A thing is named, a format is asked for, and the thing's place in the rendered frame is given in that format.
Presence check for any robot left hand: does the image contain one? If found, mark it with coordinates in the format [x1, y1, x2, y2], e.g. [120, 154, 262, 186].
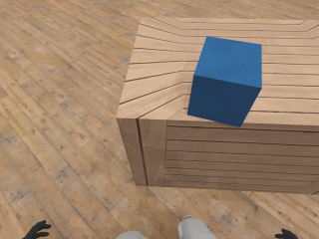
[23, 220, 52, 239]

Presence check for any right robot thigh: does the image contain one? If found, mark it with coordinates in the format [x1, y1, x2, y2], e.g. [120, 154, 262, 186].
[177, 217, 216, 239]

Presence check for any pedestal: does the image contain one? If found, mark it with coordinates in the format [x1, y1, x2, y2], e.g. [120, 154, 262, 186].
[116, 17, 319, 195]

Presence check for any robot right hand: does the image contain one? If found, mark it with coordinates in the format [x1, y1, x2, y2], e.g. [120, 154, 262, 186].
[274, 228, 298, 239]

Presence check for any carton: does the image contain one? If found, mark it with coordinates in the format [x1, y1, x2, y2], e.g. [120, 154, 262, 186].
[187, 36, 262, 127]

